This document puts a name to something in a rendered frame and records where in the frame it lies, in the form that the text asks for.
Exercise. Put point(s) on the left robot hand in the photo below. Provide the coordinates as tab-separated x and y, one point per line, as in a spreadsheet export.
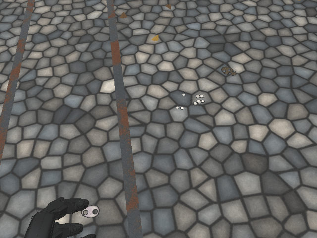
43	223

